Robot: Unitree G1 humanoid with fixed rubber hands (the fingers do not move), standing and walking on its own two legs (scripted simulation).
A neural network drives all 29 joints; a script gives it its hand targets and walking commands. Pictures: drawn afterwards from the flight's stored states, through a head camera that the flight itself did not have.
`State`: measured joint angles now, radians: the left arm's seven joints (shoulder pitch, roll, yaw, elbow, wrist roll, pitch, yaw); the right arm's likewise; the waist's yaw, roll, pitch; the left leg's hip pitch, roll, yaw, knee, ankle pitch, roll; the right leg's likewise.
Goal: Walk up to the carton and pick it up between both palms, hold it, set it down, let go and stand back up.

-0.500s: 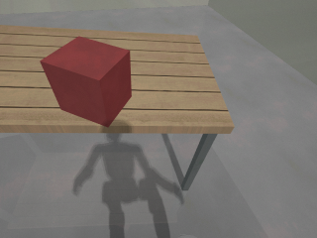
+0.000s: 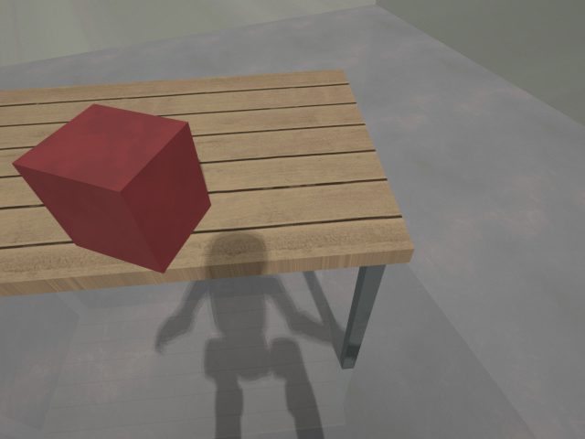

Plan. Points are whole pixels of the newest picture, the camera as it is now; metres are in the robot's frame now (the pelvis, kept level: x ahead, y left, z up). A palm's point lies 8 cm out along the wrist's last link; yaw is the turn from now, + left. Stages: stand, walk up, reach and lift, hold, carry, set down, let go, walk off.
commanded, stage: walk up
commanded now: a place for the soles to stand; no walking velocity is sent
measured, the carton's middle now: (128, 188) +0.53 +0.29 +0.05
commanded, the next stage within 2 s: none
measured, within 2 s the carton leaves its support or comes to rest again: neither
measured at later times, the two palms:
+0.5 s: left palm out of the picture +0.09 +0.35 -0.10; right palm out of the picture +0.10 -0.26 -0.10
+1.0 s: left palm out of the picture +0.07 +0.40 -0.08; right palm out of the picture +0.12 -0.27 -0.09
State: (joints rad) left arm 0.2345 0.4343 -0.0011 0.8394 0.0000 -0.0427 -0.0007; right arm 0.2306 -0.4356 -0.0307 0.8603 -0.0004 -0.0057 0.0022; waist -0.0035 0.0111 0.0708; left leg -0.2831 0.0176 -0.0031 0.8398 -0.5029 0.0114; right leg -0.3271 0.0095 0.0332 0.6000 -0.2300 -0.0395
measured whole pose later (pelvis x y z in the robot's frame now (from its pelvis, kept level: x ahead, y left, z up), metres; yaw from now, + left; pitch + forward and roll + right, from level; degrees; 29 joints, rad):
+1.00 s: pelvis +0.00 +0.06 +0.00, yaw +0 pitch -2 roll -1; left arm 0.25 0.45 0.00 0.88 0.00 -0.05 0.07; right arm 0.11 -0.46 -0.08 0.90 0.00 0.07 0.08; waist 0.00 0.03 0.07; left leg -0.37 0.03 -0.01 0.88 -0.43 0.01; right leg -0.30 -0.03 0.03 0.55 -0.23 0.00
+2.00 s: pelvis +0.10 +0.37 -0.02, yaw +4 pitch +0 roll -2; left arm 0.28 0.47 0.00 0.88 0.00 -0.06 0.02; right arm 0.36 -0.41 -0.07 0.79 -0.01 -0.02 0.01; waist -0.01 0.04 0.08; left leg -0.36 0.03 0.01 0.79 -0.43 0.03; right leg -0.47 -0.01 0.03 0.96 -0.48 -0.03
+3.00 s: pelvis +0.09 +0.36 -0.01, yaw +0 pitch -1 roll -1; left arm 0.18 0.42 0.00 0.88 0.00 -0.02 -0.01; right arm 0.12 -0.40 -0.01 1.00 -0.01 -0.05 0.00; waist -0.01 0.01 0.06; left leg -0.32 0.02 0.02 0.70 -0.37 0.01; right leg -0.36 0.00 0.04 0.65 -0.27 0.02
